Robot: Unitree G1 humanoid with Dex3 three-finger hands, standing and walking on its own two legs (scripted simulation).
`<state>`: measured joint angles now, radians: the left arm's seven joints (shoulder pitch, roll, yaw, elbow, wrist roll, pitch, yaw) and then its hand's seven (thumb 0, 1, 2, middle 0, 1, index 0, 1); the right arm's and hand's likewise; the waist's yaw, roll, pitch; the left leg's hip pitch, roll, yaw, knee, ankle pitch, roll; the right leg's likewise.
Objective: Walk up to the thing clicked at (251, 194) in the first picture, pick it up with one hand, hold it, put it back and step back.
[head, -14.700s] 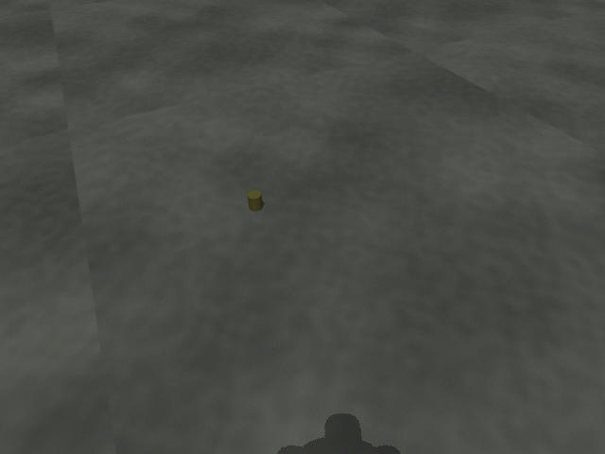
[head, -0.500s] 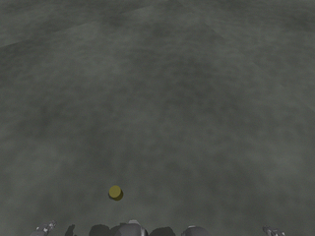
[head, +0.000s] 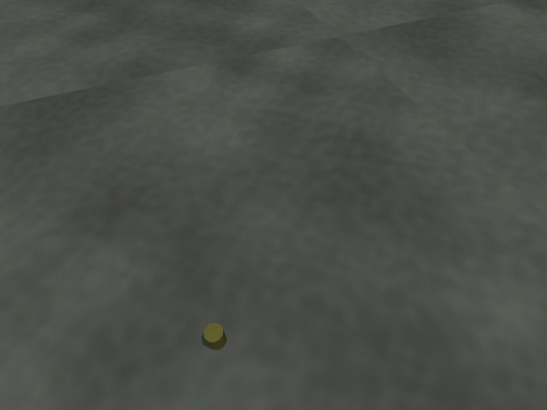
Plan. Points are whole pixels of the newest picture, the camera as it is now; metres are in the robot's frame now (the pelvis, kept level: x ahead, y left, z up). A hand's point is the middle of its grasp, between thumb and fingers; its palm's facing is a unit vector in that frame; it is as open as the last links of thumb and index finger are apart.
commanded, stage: walk up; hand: left
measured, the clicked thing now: (215, 336) +0.48 +0.25 -0.71
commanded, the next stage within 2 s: stand in 1.42 s
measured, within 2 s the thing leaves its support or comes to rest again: neither
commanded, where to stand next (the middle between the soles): +0.09 +0.01 m, yaw +0 degrees
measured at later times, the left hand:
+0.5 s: hand out of the picture +0.10 +0.27 -0.13, palm faces +0.02 -0.93 -0.36, open 7.4 cm
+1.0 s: hand out of the picture +0.10 +0.27 -0.13, palm faces +0.03 -0.94 -0.34, open 7.4 cm
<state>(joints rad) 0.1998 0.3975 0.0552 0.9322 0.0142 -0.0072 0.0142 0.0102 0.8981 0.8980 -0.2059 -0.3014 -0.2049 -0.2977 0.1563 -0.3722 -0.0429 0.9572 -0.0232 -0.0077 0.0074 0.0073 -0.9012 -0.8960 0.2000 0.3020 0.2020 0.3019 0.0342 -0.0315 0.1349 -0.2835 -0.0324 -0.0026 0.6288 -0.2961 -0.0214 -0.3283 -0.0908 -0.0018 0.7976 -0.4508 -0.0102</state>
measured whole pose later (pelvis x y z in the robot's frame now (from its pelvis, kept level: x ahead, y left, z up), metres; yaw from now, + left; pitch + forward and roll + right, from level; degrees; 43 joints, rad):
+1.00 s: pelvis +0.02 +0.01 +0.03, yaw +2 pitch -3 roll +0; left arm 0.08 0.35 0.02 1.13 0.01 -0.02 -0.01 0.01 0.90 0.90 -0.20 -0.30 -0.20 -0.30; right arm 0.09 -0.35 -0.01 1.12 -0.01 -0.01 0.01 0.01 -0.90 -0.90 0.20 0.30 0.20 0.30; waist 0.00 0.01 0.06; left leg -0.16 0.00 -0.07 0.42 -0.22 -0.02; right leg -0.11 -0.04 -0.03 0.39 -0.24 0.03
